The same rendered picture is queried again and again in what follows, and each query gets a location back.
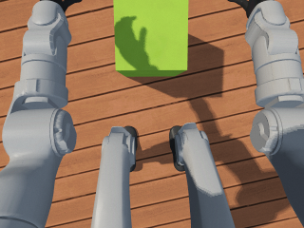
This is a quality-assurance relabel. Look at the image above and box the left robot upper arm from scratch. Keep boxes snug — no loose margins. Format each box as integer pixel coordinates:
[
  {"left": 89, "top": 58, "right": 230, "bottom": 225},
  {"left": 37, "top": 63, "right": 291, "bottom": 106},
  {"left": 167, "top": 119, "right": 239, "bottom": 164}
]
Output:
[{"left": 0, "top": 107, "right": 77, "bottom": 228}]

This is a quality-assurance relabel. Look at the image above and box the carton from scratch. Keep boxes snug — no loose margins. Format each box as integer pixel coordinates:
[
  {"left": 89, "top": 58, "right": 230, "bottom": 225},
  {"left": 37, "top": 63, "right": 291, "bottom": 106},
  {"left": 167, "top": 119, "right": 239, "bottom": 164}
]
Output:
[{"left": 113, "top": 0, "right": 189, "bottom": 77}]

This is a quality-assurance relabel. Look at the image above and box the right robot foot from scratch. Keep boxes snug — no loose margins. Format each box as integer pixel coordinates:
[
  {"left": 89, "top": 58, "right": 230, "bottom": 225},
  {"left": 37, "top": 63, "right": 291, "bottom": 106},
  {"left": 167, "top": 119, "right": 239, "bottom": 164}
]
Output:
[{"left": 169, "top": 125, "right": 185, "bottom": 172}]

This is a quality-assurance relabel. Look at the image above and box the left robot thigh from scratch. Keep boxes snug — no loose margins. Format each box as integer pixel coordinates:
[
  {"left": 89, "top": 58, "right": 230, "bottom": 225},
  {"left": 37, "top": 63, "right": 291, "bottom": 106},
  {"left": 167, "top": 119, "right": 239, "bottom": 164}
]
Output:
[{"left": 90, "top": 132, "right": 136, "bottom": 228}]

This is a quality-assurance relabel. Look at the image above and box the right robot hand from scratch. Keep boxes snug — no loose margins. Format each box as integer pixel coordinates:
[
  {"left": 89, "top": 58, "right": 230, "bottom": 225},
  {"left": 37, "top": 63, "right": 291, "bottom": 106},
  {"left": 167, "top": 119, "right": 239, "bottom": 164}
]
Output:
[{"left": 228, "top": 0, "right": 269, "bottom": 19}]

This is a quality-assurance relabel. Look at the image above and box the right robot upper arm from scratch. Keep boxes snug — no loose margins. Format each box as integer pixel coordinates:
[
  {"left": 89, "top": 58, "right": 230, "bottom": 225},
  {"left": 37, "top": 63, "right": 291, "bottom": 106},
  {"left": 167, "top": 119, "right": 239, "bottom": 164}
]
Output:
[{"left": 249, "top": 107, "right": 304, "bottom": 228}]

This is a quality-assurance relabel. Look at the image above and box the robot right forearm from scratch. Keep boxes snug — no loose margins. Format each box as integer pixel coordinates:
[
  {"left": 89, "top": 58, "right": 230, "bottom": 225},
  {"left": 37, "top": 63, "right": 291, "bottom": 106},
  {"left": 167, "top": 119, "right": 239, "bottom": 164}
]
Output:
[{"left": 244, "top": 0, "right": 304, "bottom": 108}]

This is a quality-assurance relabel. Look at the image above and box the robot left forearm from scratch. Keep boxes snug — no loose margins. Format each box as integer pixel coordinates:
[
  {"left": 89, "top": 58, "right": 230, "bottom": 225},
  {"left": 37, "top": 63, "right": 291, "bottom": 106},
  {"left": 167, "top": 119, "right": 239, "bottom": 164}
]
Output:
[{"left": 2, "top": 0, "right": 72, "bottom": 154}]

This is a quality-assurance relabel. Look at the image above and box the left robot hand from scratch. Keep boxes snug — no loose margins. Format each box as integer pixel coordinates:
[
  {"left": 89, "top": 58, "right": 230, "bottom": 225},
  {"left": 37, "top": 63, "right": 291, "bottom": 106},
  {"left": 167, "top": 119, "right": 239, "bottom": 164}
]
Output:
[{"left": 39, "top": 0, "right": 83, "bottom": 13}]

